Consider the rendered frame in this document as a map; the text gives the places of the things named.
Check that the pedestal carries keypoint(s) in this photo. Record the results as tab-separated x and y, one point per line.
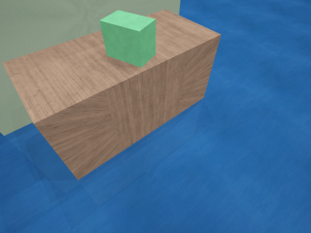
90	106

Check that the carton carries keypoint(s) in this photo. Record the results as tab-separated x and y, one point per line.
129	37

